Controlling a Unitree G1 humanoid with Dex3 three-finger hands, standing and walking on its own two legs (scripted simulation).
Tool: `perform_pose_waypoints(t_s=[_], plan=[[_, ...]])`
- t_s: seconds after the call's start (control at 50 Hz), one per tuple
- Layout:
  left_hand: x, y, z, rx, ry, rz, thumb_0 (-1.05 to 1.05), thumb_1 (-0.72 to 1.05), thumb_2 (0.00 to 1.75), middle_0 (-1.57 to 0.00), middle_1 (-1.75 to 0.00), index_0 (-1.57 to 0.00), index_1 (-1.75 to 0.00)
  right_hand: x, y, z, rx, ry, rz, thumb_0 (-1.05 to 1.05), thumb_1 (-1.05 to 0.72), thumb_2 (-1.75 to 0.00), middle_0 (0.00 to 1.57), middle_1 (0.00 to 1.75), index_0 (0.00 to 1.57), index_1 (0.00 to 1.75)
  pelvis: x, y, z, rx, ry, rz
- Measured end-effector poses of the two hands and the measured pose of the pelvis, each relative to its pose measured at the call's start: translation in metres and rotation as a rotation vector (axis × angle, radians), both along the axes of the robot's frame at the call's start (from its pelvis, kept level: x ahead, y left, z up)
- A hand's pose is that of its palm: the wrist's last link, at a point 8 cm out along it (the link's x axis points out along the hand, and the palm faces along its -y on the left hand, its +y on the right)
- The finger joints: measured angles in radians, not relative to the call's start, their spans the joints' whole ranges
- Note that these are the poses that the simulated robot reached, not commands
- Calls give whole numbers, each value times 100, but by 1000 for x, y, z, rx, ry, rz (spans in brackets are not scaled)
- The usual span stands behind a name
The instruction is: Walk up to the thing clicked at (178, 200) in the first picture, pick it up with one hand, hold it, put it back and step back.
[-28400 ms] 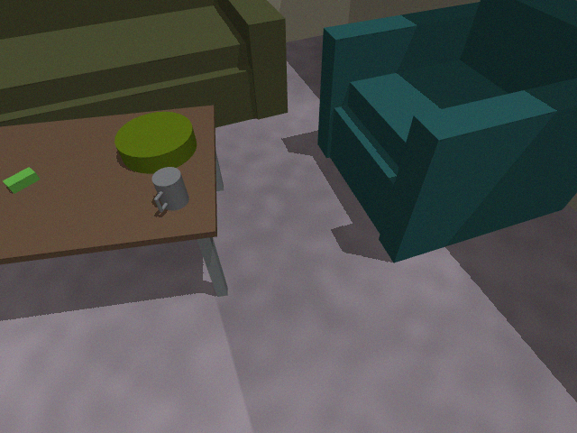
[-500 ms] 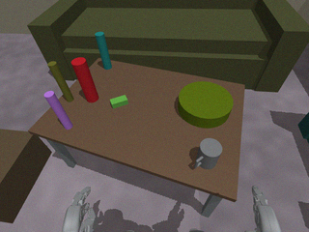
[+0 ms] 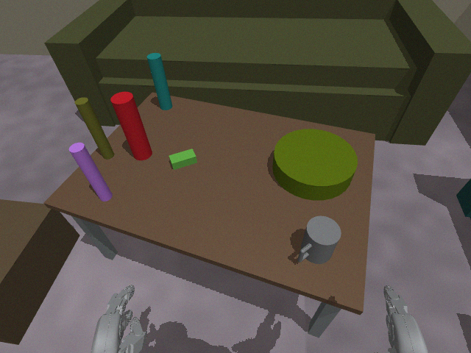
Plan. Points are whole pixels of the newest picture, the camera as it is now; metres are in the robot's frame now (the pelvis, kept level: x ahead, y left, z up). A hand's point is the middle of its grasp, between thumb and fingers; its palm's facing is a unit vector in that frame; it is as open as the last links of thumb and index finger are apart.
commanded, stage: home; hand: right
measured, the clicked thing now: (315, 243) +0.44 -0.18 -0.22
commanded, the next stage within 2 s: stand in 0.62 s
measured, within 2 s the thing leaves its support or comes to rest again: neither
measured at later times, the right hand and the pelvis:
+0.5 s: hand (366, 348) +0.16 -0.18 -0.05, palm faces +0.13 +0.95 -0.27, open 17.6 cm; pelvis -0.01 +0.00 +0.00, yaw +0 degrees
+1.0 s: hand out of the picture +0.09 -0.25 -0.12, palm faces -0.05 +0.93 -0.37, open 13.7 cm; pelvis +0.00 -0.01 +0.02, yaw +1 degrees
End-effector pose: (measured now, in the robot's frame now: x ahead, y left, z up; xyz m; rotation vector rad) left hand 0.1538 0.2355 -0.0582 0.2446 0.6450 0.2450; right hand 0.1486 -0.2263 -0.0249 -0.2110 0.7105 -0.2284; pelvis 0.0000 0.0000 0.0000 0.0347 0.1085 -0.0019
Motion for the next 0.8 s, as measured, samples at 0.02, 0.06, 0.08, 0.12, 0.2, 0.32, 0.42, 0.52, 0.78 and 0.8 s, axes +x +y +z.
perform_pose_waypoints(t_s=[0.02, 0.06, 0.08, 0.12, 0.2, 0.32, 0.42, 0.52, 0.78, 0.8], plan=[[0, 0, 0, 0, 0, 0, 2, 90, 90, -20, -31, -21, -30, 0, 0, 0, 0, 1, 1, -1, 57, -3, 6, 5, 6, 5, 0, 0, 0, 0, 0, 0], [-1, 0, 0, -1, 0, -1, 2, 90, 90, -20, -31, -21, -30, -1, 0, 0, 0, 3, 2, -1, 57, -3, 6, 5, 6, 5, -1, 0, 0, 0, 1, 0], [-2, 0, 0, -1, 0, 0, 2, 90, 90, -20, -31, -21, -30, -1, 0, 0, 0, 5, 2, -1, 57, -3, 6, 5, 6, 5, -1, 0, 0, 0, 1, 1], [-3, 0, 0, -1, 2, 0, 2, 90, 90, -21, -31, -21, -30, -2, 0, 0, 1, 6, 2, -1, 57, -3, 6, 5, 6, 5, -2, 0, 0, 0, 1, 1], [-5, 0, -1, -2, 5, 1, 2, 90, 90, -21, -31, -21, -30, -4, 0, 0, -1, 7, 0, -1, 56, -4, 6, 5, 6, 5, -3, 0, 0, -1, 0, 1], [-9, 0, -2, -3, 3, 2, 2, 90, 90, -21, -31, -21, -30, -6, 1, 0, -3, 4, 1, -1, 56, -4, 6, 5, 6, 5, -6, 1, -1, -1, -4, 1], [-12, 1, -3, -3, 1, 2, 2, 90, 90, -21, -31, -21, -30, -8, 2, 0, -3, -1, 3, -1, 56, -4, 6, 5, 6, 5, -9, 1, -1, -2, -6, 2], [-13, 1, -3, -2, 1, 2, 2, 90, 90, -21, -31, -21, -30, -11, 2, 0, -3, 0, 2, -1, 56, -4, 6, 5, 6, 5, -11, 1, -2, -2, -5, 1], [-20, 13, -19, 53, 194, -145, 1, 90, 90, -21, -31, -21, -30, -14, -17, -28, -78, 69, 143, 0, 55, -5, 7, 6, 7, 6, -14, 2, 3, -29, -72, 5], [-23, 18, -20, 51, 227, -143, 1, 90, 90, -21, -31, -21, -30, -18, -24, -33, -81, 100, 149, 0, 53, -6, 8, 8, 8, 7, -14, 1, 5, -33, -81, 6]])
